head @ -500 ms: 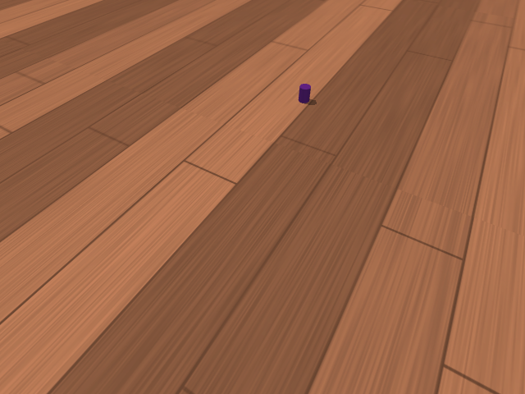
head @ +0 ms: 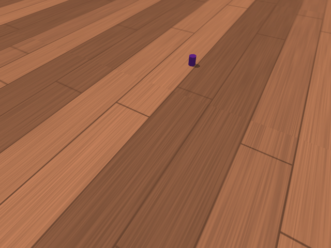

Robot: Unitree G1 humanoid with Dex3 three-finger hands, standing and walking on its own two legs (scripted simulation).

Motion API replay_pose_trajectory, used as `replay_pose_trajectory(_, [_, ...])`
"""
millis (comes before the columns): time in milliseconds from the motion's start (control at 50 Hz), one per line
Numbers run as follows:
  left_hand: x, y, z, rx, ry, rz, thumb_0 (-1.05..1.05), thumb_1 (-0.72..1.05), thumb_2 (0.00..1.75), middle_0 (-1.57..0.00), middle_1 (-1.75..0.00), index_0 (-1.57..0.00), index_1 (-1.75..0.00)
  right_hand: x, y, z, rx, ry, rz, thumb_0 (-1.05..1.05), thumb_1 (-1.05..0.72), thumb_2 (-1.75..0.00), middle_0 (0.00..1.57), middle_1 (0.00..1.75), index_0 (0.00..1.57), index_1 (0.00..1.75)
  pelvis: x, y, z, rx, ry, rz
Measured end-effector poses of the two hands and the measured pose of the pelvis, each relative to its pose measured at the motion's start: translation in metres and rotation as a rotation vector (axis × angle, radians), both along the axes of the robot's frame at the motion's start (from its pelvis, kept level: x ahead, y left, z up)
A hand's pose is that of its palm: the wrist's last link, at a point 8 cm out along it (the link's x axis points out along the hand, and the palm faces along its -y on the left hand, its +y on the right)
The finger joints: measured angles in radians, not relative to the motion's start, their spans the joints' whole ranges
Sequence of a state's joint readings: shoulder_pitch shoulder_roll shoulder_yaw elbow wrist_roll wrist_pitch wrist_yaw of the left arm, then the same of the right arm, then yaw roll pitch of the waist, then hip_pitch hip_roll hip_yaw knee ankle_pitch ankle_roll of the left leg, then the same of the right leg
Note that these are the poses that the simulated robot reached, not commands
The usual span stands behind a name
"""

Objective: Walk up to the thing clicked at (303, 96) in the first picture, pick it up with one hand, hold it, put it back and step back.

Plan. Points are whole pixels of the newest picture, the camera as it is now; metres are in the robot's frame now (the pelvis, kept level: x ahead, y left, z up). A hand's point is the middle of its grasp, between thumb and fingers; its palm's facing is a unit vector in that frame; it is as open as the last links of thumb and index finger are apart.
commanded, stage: stand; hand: left
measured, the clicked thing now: (192, 60) +2.08 -0.33 -0.73
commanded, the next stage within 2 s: walk up in 0.62 s
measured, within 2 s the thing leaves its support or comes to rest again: neither
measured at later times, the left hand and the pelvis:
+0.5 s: hand out of the picture +0.08 +0.25 -0.16, palm faces -0.02 -0.94 -0.34, open 7.4 cm; pelvis +0.00 +0.00 +0.00, yaw +0 degrees
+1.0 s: hand (90, 201) +0.28 +0.24 -0.12, palm faces -0.23 -0.80 -0.55, open 7.4 cm; pelvis +0.09 -0.06 -0.04, yaw -19 degrees
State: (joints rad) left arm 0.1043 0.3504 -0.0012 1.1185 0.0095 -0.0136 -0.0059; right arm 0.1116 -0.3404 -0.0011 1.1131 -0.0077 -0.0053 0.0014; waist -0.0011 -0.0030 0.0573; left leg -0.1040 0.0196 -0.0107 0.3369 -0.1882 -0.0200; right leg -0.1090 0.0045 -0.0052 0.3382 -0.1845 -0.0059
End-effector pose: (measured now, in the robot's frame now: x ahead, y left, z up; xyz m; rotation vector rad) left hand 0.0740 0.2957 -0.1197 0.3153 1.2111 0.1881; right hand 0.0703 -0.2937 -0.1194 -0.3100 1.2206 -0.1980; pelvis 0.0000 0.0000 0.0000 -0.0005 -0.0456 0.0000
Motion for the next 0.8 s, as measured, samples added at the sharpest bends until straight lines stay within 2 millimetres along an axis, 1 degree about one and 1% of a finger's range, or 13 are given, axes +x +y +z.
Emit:
replay_pose_trajectory(280, [-0.002,0.001,0.0,0.001,0.008,0.005,0.0,0.9,0.9,-0.2,-0.3,-0.2,-0.3,-0.002,0.0,-0.001,0.002,0.011,0.002,0.0,-0.9,-0.89,0.2,0.3,0.2,0.3,0.001,0.0,0.0,0.001,0.002,0.001])
replay_pose_trajectory(620, [-0.001,0.001,0.001,0.005,0.005,0.007,0.0,0.9,0.9,-0.2,-0.3,-0.2,-0.3,0.001,-0.001,0.0,0.0,0.002,0.003,0.0,-0.9,-0.89,0.2,0.3,0.2,0.3,0.003,-0.001,0.001,0.001,-0.001,0.001])
replay_pose_trajectory(680, [0.0,0.004,0.004,-0.01,0.011,-0.035,0.0,0.9,0.9,-0.2,-0.3,-0.2,-0.3,0.007,-0.008,0.004,0.025,-0.063,-0.013,0.0,-0.9,-0.89,0.2,0.3,0.21,0.3,0.005,0.002,-0.002,0.012,0.021,-0.058])
replay_pose_trajectory(720, [0.005,0.009,0.006,0.004,0.057,-0.08,0.0,0.9,0.9,-0.2,-0.3,-0.2,-0.3,0.008,-0.017,0.008,0.024,-0.144,-0.055,0.0,-0.9,-0.89,0.21,0.3,0.21,0.3,0.008,0.004,-0.004,0.022,0.042,-0.11])
replay_pose_trajectory(740, [0.012,0.011,0.009,0.018,0.082,-0.108,0.0,0.9,0.9,-0.2,-0.3,-0.2,-0.3,0.006,-0.023,0.009,0.018,-0.18,-0.083,0.0,-0.9,-0.89,0.21,0.3,0.21,0.3,0.01,0.005,-0.004,0.019,0.051,-0.135])
replay_pose_trajectory(760, [0.022,0.013,0.012,0.034,0.094,-0.138,0.0,0.9,0.9,-0.2,-0.3,-0.2,-0.3,0.003,-0.029,0.01,0.009,-0.203,-0.111,0.0,-0.9,-0.89,0.21,0.3,0.21,0.3,0.012,0.005,-0.005,0.013,0.055,-0.155])
replay_pose_trajectory(800, [0.05,0.013,0.021,0.062,0.078,-0.192,0.01,0.9,0.9,-0.2,-0.3,-0.2,-0.3,-0.008,-0.042,0.01,-0.01,-0.215,-0.161,0.0,-0.9,-0.89,0.21,0.3,0.21,0.3,0.019,0.001,-0.005,0.015,0.052,-0.19])
